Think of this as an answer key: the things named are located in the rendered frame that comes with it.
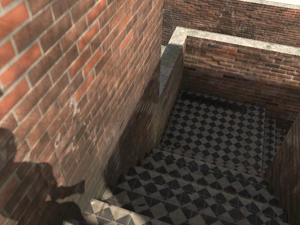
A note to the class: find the stairs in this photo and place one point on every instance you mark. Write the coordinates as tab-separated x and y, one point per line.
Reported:
174	187
273	137

